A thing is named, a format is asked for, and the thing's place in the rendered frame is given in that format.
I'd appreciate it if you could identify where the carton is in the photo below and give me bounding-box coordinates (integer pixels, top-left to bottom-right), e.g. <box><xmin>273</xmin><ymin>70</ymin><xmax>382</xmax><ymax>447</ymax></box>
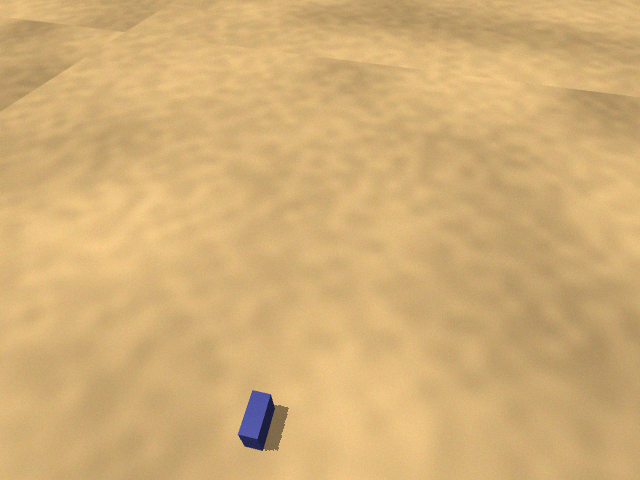
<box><xmin>238</xmin><ymin>390</ymin><xmax>275</xmax><ymax>451</ymax></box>

